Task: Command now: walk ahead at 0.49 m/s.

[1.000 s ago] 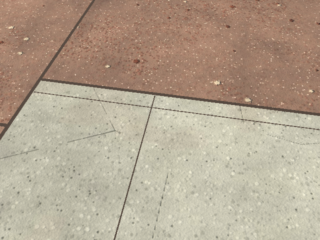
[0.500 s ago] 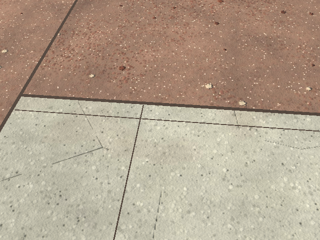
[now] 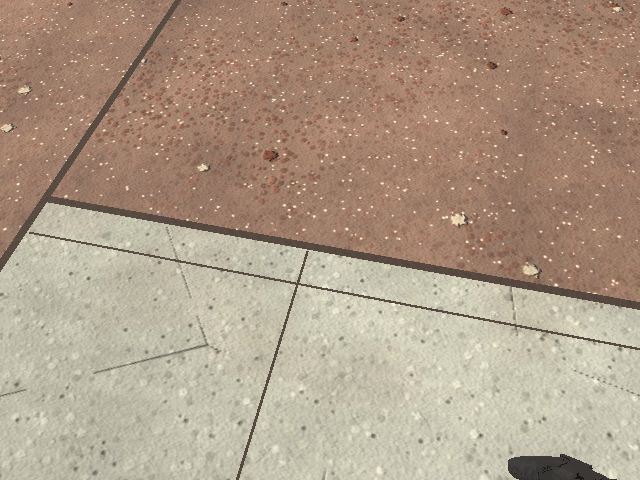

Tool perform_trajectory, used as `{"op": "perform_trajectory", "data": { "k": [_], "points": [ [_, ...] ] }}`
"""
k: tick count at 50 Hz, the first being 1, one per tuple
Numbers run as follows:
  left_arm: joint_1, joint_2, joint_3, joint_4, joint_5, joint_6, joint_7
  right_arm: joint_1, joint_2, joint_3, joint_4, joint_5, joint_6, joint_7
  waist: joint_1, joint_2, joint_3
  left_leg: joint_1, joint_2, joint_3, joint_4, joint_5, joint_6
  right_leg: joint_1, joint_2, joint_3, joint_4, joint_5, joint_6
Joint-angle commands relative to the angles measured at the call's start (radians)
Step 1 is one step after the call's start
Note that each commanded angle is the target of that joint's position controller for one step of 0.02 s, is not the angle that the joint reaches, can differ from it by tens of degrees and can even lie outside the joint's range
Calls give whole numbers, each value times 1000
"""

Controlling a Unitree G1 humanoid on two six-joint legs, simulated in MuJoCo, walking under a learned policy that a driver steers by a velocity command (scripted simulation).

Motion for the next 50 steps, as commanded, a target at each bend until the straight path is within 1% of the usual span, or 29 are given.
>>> {"op": "perform_trajectory", "data": {
  "k": [1,2,3,4,5,6,8,10,12,15,18,22,24,26,27,28,29,30,31,32,33,34,35,36,38,40,42,45,50],
  "points": [
    [-62,191,37,-44,2,-2,9,400,-165,-61,86,-4,-18,-31,-243,-90,-179,504,-3,-53,-93,-15,71,-196,-254,28,519,1173,2],
    [-58,147,26,-71,0,-4,1,540,-240,-84,107,-26,-19,-44,-274,26,-286,703,224,-303,-104,-162,130,-372,-178,-17,841,743,-6],
    [92,43,13,-64,-17,5,-9,491,-261,-86,99,-38,-16,-33,-143,185,-329,879,467,-801,-196,-192,289,-742,1,-12,1188,-146,20],
    [2,147,34,-68,9,7,-7,414,-209,-83,96,12,-14,-19,-153,32,-224,741,415,-799,-312,-368,270,-818,-57,66,1187,-43,-9],
    [-92,159,41,-102,9,2,-14,315,-156,-69,81,18,-17,-15,-112,23,-84,585,385,-656,-368,-392,238,-832,-102,57,1130,57,-13],
    [-132,150,42,-107,11,1,-18,282,-110,-59,84,12,-27,-10,-87,-25,-18,467,343,-568,-406,-290,206,-794,-130,52,1075,95,-11],
    [-103,101,35,-93,21,25,-29,298,-64,-41,114,5,-47,-18,-30,-17,-8,348,275,-409,-439,-129,144,-693,-166,51,994,119,12],
    [-106,72,32,-91,20,43,-39,353,-81,-42,145,6,-68,-21,-21,-3,-6,316,260,-314,-461,-27,126,-685,-172,41,959,139,25],
    [-186,81,36,-120,16,55,-45,391,-109,-47,165,6,-78,-21,-28,14,21,319,245,-237,-491,-2,101,-763,-187,38,911,216,33],
    [-319,91,38,-162,8,58,-49,447,-107,-40,181,6,-78,-23,-59,22,39,377,214,-140,-489,135,43,-862,-182,27,795,342,40],
    [-418,72,28,-190,2,52,-52,481,-102,-31,190,9,-79,-29,-83,36,33,425,196,-59,-465,264,0,-851,-165,-25,638,444,45],
    [-547,59,15,-229,5,51,-57,560,-106,-24,219,3,-74,-47,-125,46,45,566,231,-9,-429,394,-8,-856,-143,-102,472,450,27],
    [-569,66,16,-243,9,49,-58,576,-118,-25,230,-2,-65,-57,-123,51,39,650,258,13,-372,523,-7,-843,-119,-132,424,373,4],
    [-522,80,25,-233,14,48,-53,556,-141,-29,230,-1,-58,-69,-85,72,0,694,278,43,-257,797,-12,-752,-67,-168,399,267,-33],
    [-462,92,33,-215,17,48,-48,543,-155,-33,228,-3,-53,-75,-55,87,-34,702,286,55,-161,918,-13,-683,-34,-183,394,208,-56],
    [-366,113,45,-186,17,44,-45,527,-172,-38,221,-5,-45,-76,-13,97,-86,690,292,63,-18,952,-10,-580,-7,-182,365,174,-84],
    [-229,144,63,-142,25,37,-41,506,-185,-42,209,-2,-39,-72,50,90,-155,609,286,79,180,844,-14,-398,3,-153,285,194,-121],
    [-83,223,94,-110,41,35,-31,478,-176,-40,172,3,-43,-64,118,20,-245,388,258,88,478,520,-29,-153,-148,56,245,124,-186],
    [-108,314,123,-137,26,51,-21,501,-87,-30,105,22,-57,-40,49,-273,-336,-82,6,59,897,-413,-93,158,-454,641,154,178,-364],
    [-103,296,121,-127,0,62,-25,402,-167,-45,78,6,-71,-34,70,-70,-312,-224,33,-146,941,-390,-78,143,-442,676,90,222,-375],
    [-170,263,114,-129,-6,62,-20,328,-156,-42,43,15,-87,-29,38,-39,-185,-255,92,-170,868,-294,-73,21,-421,536,59,263,-333],
    [-215,202,101,-128,-5,59,-21,332,-153,-43,45,17,-92,-30,-16,38,-92,-194,125,-160,759,-245,-78,-135,-381,445,27,374,-280],
    [-247,175,92,-131,-6,51,-18,319,-144,-44,37,1,-77,-31,-56,57,-53,-133,148,-167,680,-241,-92,-236,-324,373,17,449,-239],
    [-269,159,84,-136,-8,43,-14,344,-125,-40,40,-19,-53,-28,-86,47,-52,-73,154,-163,636,-240,-109,-300,-280,314,6,496,-218],
    [-245,180,86,-132,-15,23,-16,348,-109,-40,28,-33,-17,-21,-103,17,-60,-39,151,-142,565,-233,-134,-349,-241,268,0,583,-210],
    [-211,214,93,-127,-15,17,-17,281,-108,-39,-8,-32,-3,-17,-94,-12,-46,-60,150,-122,478,-163,-155,-382,-212,245,-15,592,-195],
    [-164,214,93,-122,-15,21,-18,176,-116,-39,-50,-28,2,-15,-61,-38,-26,-103,147,-110,374,-71,-168,-372,-193,248,-19,592,-165],
    [-94,215,93,-118,-14,26,-18,63,-120,-35,-95,-21,3,-10,-11,-66,-35,-138,126,-113,253,36,-165,-299,-183,267,6,613,-123],
    [-20,229,94,-121,1,33,-6,-87,-131,-23,-164,-12,-9,-4,40,-82,-28,-163,80,-124,98,43,-145,-161,-210,333,71,673,-123]
  ]
}}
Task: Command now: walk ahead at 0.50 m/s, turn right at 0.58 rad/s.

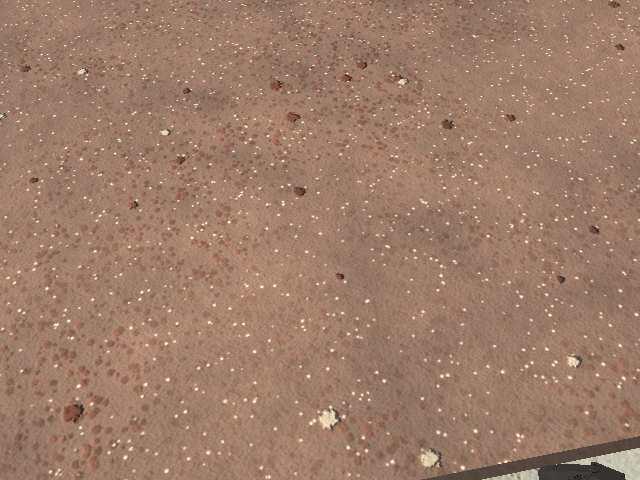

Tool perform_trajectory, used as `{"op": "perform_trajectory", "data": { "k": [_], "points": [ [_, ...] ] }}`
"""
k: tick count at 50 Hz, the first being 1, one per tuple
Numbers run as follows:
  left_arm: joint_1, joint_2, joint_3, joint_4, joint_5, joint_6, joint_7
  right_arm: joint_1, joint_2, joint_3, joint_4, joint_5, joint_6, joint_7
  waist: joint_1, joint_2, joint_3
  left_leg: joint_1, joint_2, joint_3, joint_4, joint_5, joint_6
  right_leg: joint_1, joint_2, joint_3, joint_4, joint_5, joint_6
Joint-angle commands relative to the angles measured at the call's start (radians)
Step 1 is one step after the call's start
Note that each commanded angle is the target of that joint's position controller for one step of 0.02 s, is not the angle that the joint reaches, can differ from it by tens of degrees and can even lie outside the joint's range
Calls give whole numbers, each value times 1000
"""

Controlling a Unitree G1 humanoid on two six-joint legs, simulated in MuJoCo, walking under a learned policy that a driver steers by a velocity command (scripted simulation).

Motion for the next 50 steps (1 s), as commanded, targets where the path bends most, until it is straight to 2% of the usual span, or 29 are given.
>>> {"op": "perform_trajectory", "data": {
  "k": [1,3,5,6,7,8,9,10,11,12,14,17,20,24,28,30,31,32,33,34,35,36,37,38,39,40,43,46,50],
  "points": [
    [77,159,32,-37,10,-5,13,-147,-82,-9,-120,8,-25,2,9,-109,10,-20,-55,26,-88,-1,17,63,-270,216,25,560,-93],
    [34,178,38,-54,12,-6,21,-91,-104,-13,-118,12,-35,-1,-34,-121,4,113,-73,13,-171,-40,40,39,-278,234,67,599,-65],
    [-31,198,42,-74,9,-14,11,125,-149,-34,-55,15,-50,-17,-134,-98,-89,436,-120,33,-251,-78,78,-43,-224,203,262,755,-18],
    [-45,181,38,-85,-2,-24,-1,275,-191,-48,-26,3,-64,-32,-202,-44,-187,675,-32,-41,-275,-97,112,-156,-161,161,473,634,4],
    [3,86,15,-122,-26,-30,-3,401,-275,-67,-32,-24,-63,-50,-216,109,-347,928,252,-348,-296,-251,169,-353,-73,54,774,182,30],
    [82,100,16,-145,-24,-23,0,346,-296,-77,-37,-16,-45,-44,-137,287,-397,965,387,-750,-424,-304,267,-559,3,-19,948,-293,36],
    [63,146,21,-110,7,-4,7,267,-202,-65,-54,-4,-36,-39,-109,117,-238,818,358,-675,-435,-424,269,-625,-93,-17,1024,-208,35],
    [-15,140,20,-112,18,2,-5,214,-120,-46,-61,4,-35,-35,-113,1,-115,680,298,-505,-460,-406,248,-618,-128,-33,997,-123,42],
    [-46,116,17,-121,18,7,-14,194,-93,-38,-54,2,-38,-33,-98,-8,-53,586,246,-374,-495,-307,219,-594,-158,-43,947,-82,49],
    [-65,107,17,-131,29,17,-23,207,-90,-35,-38,3,-45,-35,-87,36,-28,536,213,-283,-515,-216,203,-577,-181,-50,912,-68,56],
    [-66,91,13,-139,33,40,-38,242,-95,-37,-12,13,-65,-28,-75,66,-31,504,186,-169,-535,-50,196,-556,-189,-71,906,-42,64],
    [-158,78,7,-184,31,51,-54,277,-105,-45,11,22,-83,-20,-76,57,-22,531,191,-63,-573,49,207,-641,-210,-77,874,42,74],
    [-263,67,-1,-228,28,50,-65,313,-104,-47,33,18,-80,-19,-91,50,2,555,171,41,-585,104,200,-700,-219,-99,765,147,87],
    [-401,40,-21,-278,25,41,-82,346,-125,-53,53,18,-76,-21,-121,51,26,563,155,153,-578,141,173,-628,-217,-171,522,270,77],
    [-486,54,-22,-319,34,42,-87,408,-159,-62,84,17,-58,-32,-146,51,47,675,194,199,-529,233,157,-587,-195,-237,385,161,39],
    [-468,66,-15,-321,41,42,-79,424,-184,-67,98,15,-42,-38,-130,65,20,731,203,240,-411,501,144,-513,-142,-275,341,47,3],
    [-411,74,-9,-307,45,39,-73,437,-194,-67,107,15,-33,-40,-106,71,-20,739,205,253,-297,645,141,-427,-103,-282,315,0,-19],
    [-279,89,2,-266,51,29,-64,436,-196,-64,109,19,-24,-41,-48,53,-94,698,194,276,-119,678,132,-258,-61,-280,250,18,-46],
    [-99,134,24,-206,61,20,-49,430,-179,-55,93,19,-23,-39,28,-6,-200,534,168,288,121,492,108,9,-106,-185,209,18,-83],
    [-37,241,49,-205,61,19,-30,456,-65,-25,18,35,-30,-18,12,-241,-332,125,53,291,473,-210,52,352,-436,291,164,-98,-187],
    [4,258,52,-215,26,29,-17,409,-125,-42,5,27,-31,-16,30,-195,-395,-11,-53,129,647,-504,41,370,-565,591,25,58,-237],
    [-37,231,46,-193,17,31,-6,311,-140,-48,-9,30,-30,-16,23,-91,-252,-78,2,55,656,-392,54,281,-516,367,39,216,-202],
    [-89,177,31,-183,14,21,-2,305,-111,-35,-2,41,-39,-13,-17,-75,-148,-39,26,43,582,-326,62,130,-473,227,28,350,-167],
    [-141,133,16,-179,15,10,-1,333,-99,-34,25,38,-33,-12,-68,-42,-88,33,50,33,497,-302,62,17,-426,115,7,487,-114],
    [-183,102,3,-176,9,-1,-1,383,-90,-33,50,21,-14,-10,-113,-57,-60,111,50,24,451,-297,54,-74,-391,30,-12,591,-84],
    [-196,83,-5,-173,9,-13,-2,425,-83,-35,77,13,4,-9,-129,-72,-61,179,33,17,435,-287,47,-129,-378,-30,-21,699,-66],
    [-189,99,-5,-149,8,-34,-1,445,-66,-44,98,19,25,-2,-153,-92,-60,190,-18,10,393,-211,41,-149,-359,-142,-38,858,-44],
    [-186,83,-14,-137,7,-31,10,364,-60,-47,77,14,30,-3,-139,-121,-28,132,-24,33,298,-110,39,-129,-340,-224,-44,846,-24],
    [-153,85,-17,-115,2,-18,31,243,-29,-32,32,6,29,4,-93,-125,-17,139,-31,89,81,-30,49,-65,-348,-282,-6,834,-29]
  ]
}}
Over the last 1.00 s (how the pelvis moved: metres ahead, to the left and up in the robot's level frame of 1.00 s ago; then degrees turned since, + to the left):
0.54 -0.08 0.02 -25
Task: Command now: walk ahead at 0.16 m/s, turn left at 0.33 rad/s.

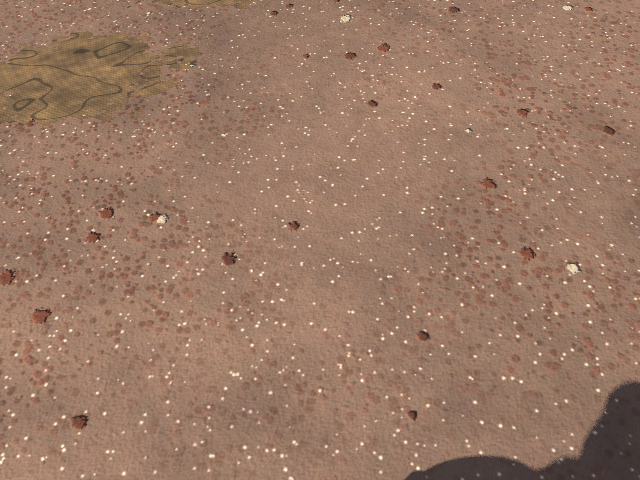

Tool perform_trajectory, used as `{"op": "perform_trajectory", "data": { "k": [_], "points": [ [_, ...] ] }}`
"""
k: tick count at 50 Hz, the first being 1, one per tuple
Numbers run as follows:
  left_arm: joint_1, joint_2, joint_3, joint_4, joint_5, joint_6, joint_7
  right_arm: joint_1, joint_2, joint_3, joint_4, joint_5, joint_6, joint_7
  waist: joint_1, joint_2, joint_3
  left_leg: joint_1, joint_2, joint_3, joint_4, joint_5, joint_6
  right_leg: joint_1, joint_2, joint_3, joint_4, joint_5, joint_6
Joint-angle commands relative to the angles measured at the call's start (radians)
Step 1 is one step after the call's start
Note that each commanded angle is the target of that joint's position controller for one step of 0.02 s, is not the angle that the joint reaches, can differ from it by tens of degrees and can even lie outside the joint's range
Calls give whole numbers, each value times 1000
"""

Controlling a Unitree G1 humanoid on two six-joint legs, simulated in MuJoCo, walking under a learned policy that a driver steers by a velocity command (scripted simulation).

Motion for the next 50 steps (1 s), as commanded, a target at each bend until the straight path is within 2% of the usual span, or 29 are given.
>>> {"op": "perform_trajectory", "data": {
  "k": [1,3,6,7,8,9,10,11,12,13,14,15,16,18,23,26,29,31,32,33,34,35,36,37,38,40,41,45,50],
  "points": [
    [5,124,25,-39,-2,-5,18,-19,-24,1,-66,-6,-7,4,14,-134,-53,91,-14,48,-121,51,13,5,-269,3,14,794,-66],
    [22,137,30,-27,0,6,24,-23,-29,0,-79,-11,-7,6,21,-137,-58,107,-31,66,-175,3,34,50,-290,2,71,818,-71],
    [2,162,44,-27,-2,23,31,27,-50,-11,-84,-15,-11,3,0,-137,-74,175,-73,88,-251,-123,83,69,-311,6,231,907,-64],
    [-9,168,48,-30,-2,29,32,77,-57,-16,-75,-15,-18,-1,-25,-118,-100,238,-92,89,-315,-105,103,57,-297,-6,343,884,-47],
    [-18,179,53,-35,-4,35,31,159,-82,-26,-63,-18,-32,-7,-80,-55,-146,369,-72,36,-434,112,137,-7,-250,-37,534,749,-2],
    [-12,146,44,-79,0,34,26,216,-207,-58,-72,-17,-43,-20,-93,100,-222,557,154,-261,-434,632,215,-217,-141,-62,837,253,54],
    [26,93,34,-115,-8,51,16,198,-277,-81,-71,22,-23,-28,-37,258,-333,680,329,-570,-470,919,424,-441,58,70,1074,-418,90],
    [28,105,28,-93,21,64,13,163,-244,-78,-91,50,-10,-23,-40,78,-313,616,326,-502,-501,708,424,-462,-32,187,1106,-407,97],
    [-30,115,32,-100,12,67,12,89,-184,-63,-105,38,3,-26,-31,11,-181,496,273,-437,-540,487,395,-499,-51,187,1091,-338,103],
    [-67,124,37,-104,10,66,14,24,-134,-46,-113,25,17,-30,-3,-47,-85,396,204,-375,-585,321,331,-507,-78,186,996,-270,109],
    [-79,132,40,-115,19,73,15,-9,-116,-40,-121,27,22,-34,13,-23,-59,351,151,-333,-602,255,288,-490,-93,186,919,-221,116],
    [-52,120,38,-105,28,84,13,-26,-116,-40,-127,20,23,-34,22,3,-78,332,114,-298,-602,256,269,-454,-79,171,902,-188,123],
    [-34,109,35,-101,28,94,12,-17,-127,-44,-126,16,19,-29,23,12,-104,337,100,-288,-596,275,259,-437,-68,168,879,-174,129],
    [-30,98,32,-107,15,100,12,-5,-155,-54,-125,14,11,-24,19,16,-137,360,86,-293,-592,247,246,-435,-64,172,805,-167,140],
    [-113,115,34,-143,10,108,18,4,-177,-65,-139,7,29,-24,-26,77,-128,375,73,-397,-632,-122,225,-459,-61,194,645,-155,151],
    [-131,116,32,-157,3,100,21,-2,-185,-71,-149,0,36,-21,-36,83,-122,369,72,-452,-626,-165,218,-425,-45,201,565,-169,141],
    [-109,121,30,-164,-8,85,25,-23,-187,-75,-158,-4,40,-15,-30,94,-131,362,68,-502,-605,-98,208,-347,-16,201,466,-197,118],
    [-55,123,28,-159,-16,74,30,-49,-184,-76,-163,0,44,-10,-7,103,-134,342,57,-536,-589,-45,184,-255,7,199,340,-196,92],
    [-9,122,28,-150,-17,68,34,-69,-182,-76,-166,7,46,-9,21,96,-133,310,37,-535,-574,-60,154,-177,14,192,220,-144,77],
    [33,137,33,-141,-12,61,41,-84,-169,-72,-171,18,46,-12,45,71,-124,246,-7,-511,-544,-146,103,-78,-14,209,64,-81,62],
    [17,222,50,-154,4,57,51,-45,-111,-58,-178,27,42,-16,12,-93,-119,153,-104,-402,-390,-334,38,-19,-210,403,-73,-186,18],
    [-84,305,65,-199,16,62,49,-42,-99,-59,-192,30,35,-24,-3,-281,-74,-7,-274,-148,-145,-415,2,-62,-438,675,-140,-179,-82],
    [-95,264,60,-196,28,65,40,-60,-181,-77,-180,-12,32,-26,-7,-181,-54,35,-176,-143,48,-406,-11,-168,-456,611,-85,16,-137],
    [-135,193,39,-208,20,62,36,-34,-183,-83,-159,-10,34,-19,-39,-125,-61,81,-170,-147,139,-355,-11,-191,-388,504,-48,144,-123],
    [-168,164,31,-215,15,60,31,1,-169,-81,-140,-9,41,-12,-61,-118,-60,89,-167,-136,215,-305,-16,-188,-321,395,-23,224,-92],
    [-172,155,28,-232,13,60,32,33,-161,-77,-125,-4,58,6,-54,-183,-82,51,-157,-101,310,-271,-37,-114,-267,284,15,349,-79],
    [-144,156,29,-230,14,61,30,11,-157,-72,-131,1,62,12,-34,-177,-84,33,-147,-86,304,-268,-50,-78,-264,259,27,392,-83],
    [-21,189,47,-200,12,62,30,-86,-131,-55,-169,9,72,22,40,-187,-92,-17,-113,-61,174,-292,-81,82,-312,247,65,493,-112],
    [-36,215,61,-197,18,61,12,-125,-108,-36,-199,19,77,31,46,-216,-100,143,-79,3,-37,-335,-55,25,-339,180,90,483,-110]
  ]
}}
Over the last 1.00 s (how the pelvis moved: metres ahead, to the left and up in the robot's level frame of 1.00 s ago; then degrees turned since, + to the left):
0.46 -0.11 0.00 -20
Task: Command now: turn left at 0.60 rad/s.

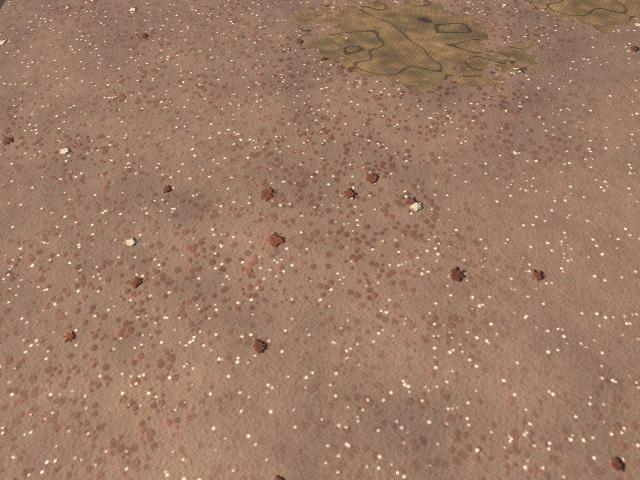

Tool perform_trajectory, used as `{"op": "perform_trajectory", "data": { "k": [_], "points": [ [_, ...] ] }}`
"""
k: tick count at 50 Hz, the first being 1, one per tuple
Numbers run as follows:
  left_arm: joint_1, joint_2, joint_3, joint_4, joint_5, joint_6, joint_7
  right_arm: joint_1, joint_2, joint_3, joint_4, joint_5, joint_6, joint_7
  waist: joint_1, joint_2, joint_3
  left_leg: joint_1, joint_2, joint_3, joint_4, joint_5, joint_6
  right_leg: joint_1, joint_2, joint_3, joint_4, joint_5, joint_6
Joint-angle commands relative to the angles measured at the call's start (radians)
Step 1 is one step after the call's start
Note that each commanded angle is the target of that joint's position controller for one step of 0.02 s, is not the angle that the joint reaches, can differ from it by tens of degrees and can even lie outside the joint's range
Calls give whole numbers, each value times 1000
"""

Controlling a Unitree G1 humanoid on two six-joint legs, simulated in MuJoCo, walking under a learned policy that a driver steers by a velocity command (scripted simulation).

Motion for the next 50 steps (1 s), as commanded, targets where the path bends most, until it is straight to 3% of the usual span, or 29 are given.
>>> {"op": "perform_trajectory", "data": {
  "k": [1,4,6,7,8,9,10,11,12,14,17,21,26,30,32,33,34,35,36,37,38,39,41,44,46,48,49,50],
  "points": [
    [36,192,57,-37,3,-7,-9,-57,-48,0,-99,9,-14,3,34,-216,-89,-9,0,71,-128,-29,22,139,-245,134,-53,511,-164],
    [30,211,66,-29,0,-2,-19,-47,-54,1,-112,15,-22,0,26,-230,-101,77,-9,106,-260,-11,54,114,-262,116,-5,502,-146],
    [12,214,69,-23,-16,6,-20,6,-49,3,-100,1,-37,-8,-24,-177,-112,219,-24,111,-496,168,84,38,-241,59,103,387,-79],
    [50,193,65,-14,-13,10,-22,41,-96,-7,-91,-15,-53,-20,-37,-47,-129,347,41,-28,-615,253,106,-83,-198,1,251,209,-14],
    [63,88,37,-69,4,21,-28,46,-234,-31,-120,-13,-69,-30,-5,253,-126,467,363,-463,-648,565,200,-380,-51,-71,515,-362,73],
    [-36,127,39,-101,5,40,-11,145,-272,-53,-101,3,-69,-29,-96,187,-131,383,422,-496,-605,793,348,-414,17,84,634,-427,74],
    [-41,139,42,-91,-7,49,-9,126,-219,-38,-88,6,-67,-33,-63,118,-83,364,366,-407,-598,775,360,-428,-8,125,699,-361,72],
    [-33,145,45,-75,-17,45,-13,52,-167,-22,-97,10,-62,-38,-29,89,-35,313,293,-328,-614,690,325,-420,-20,143,686,-263,68],
    [-21,159,50,-62,-14,37,-15,-16,-141,-13,-111,8,-57,-45,0,87,-27,305,224,-280,-622,623,280,-411,-25,147,651,-192,69],
    [21,173,56,-38,4,37,-24,-21,-126,-7,-115,13,-58,-51,8,97,-78,321,180,-246,-607,718,270,-371,-4,134,672,-134,81],
    [8,150,50,-43,-5,46,-28,25,-147,-15,-102,11,-66,-46,-4,61,-98,339,177,-276,-607,670,274,-379,7,141,632,-117,90],
    [-40,144,47,-60,-5,52,-20,68,-156,-20,-93,2,-64,-47,-30,88,-74,333,175,-357,-617,516,289,-396,20,155,522,-131,91],
    [-56,129,36,-60,-14,43,-15,74,-146,-13,-86,-12,-65,-48,-41,84,-88,281,177,-383,-590,530,291,-282,38,146,402,-151,65],
    [-32,125,29,-57,-27,35,-8,44,-139,-5,-76,-15,-60,-49,-25,91,-90,227,170,-416,-557,601,267,-132,63,134,252,-167,34],
    [31,103,21,-35,-24,24,-2,10,-122,5,-69,-1,-58,-56,23,69,-88,176,136,-415,-520,559,217,18,63,129,9,-32,14],
    [43,111,18,-30,-13,13,5,16,-94,16,-66,5,-62,-60,27,27,-91,118,103,-401,-496,431,165,115,7,185,-113,64,3],
    [28,165,18,-45,7,0,13,69,-25,35,-66,3,-68,-60,-8,-160,-119,62,12,-290,-351,181,111,181,-205,408,-203,89,-35],
    [-41,230,27,-60,0,2,4,93,-59,26,-63,6,-63,-67,-32,-232,-72,25,-125,-134,-292,-78,91,56,-330,547,-198,249,-156],
    [-21,192,23,-44,-8,-1,-4,76,-109,12,-46,-9,-56,-69,-10,-193,-66,85,-75,-122,-168,-119,79,-13,-334,534,-187,265,-221],
    [-45,140,5,-38,-13,-6,-10,63,-103,10,-33,-3,-54,-63,-22,-160,-41,94,-66,-124,-135,-76,72,-32,-277,470,-185,260,-210],
    [-69,123,-1,-35,-11,-7,-11,64,-87,12,-17,1,-52,-58,-31,-156,-30,105,-62,-117,-122,-38,60,-38,-218,395,-176,259,-178],
    [-74,124,-3,-28,-10,-10,-7,68,-76,16,-7,-3,-49,-52,-34,-184,-40,104,-57,-103,-126,-11,52,-11,-182,351,-162,298,-154],
    [-53,129,-2,-7,-11,-10,-6,73,-51,27,16,-2,-47,-46,-25,-183,-61,115,-52,-62,-198,-11,35,48,-144,296,-117,413,-138],
    [-14,135,1,24,-10,-5,-12,37,-28,42,37,9,-44,-55,4,-190,-84,163,-34,-15,-372,23,33,101,-139,302,-77,432,-138],
    [-23,143,5,40,-14,1,-12,56,-21,49,67,10,-48,-65,-17,-177,-86,257,-28,4,-569,193,45,76,-120,296,-49,402,-107],
    [-5,126,1,48,-15,-7,-15,47,-71,45,80,-10,-65,-76,-7,-112,-111,396,65,-113,-616,369,63,-15,-105,302,-46,294,-45],
    [22,118,2,50,-20,-12,-21,21,-115,38,90,-9,-71,-77,35,-26,-86,360,110,-152,-563,457,86,-30,-46,252,-66,203,-28],
    [5,105,-2,73,-21,-8,-20,6,-81,44,108,3,-75,-71,18,11,-68,279,103,-143,-562,393,100,27,-22,223,-89,126,-18]
  ]
}}
Over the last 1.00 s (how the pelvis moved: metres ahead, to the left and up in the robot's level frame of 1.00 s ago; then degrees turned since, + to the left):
0.09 -0.03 0.00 35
